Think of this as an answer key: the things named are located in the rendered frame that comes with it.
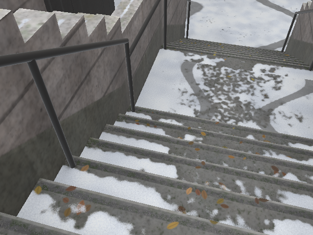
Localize stairs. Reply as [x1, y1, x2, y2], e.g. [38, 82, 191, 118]
[166, 37, 309, 67]
[0, 105, 313, 235]

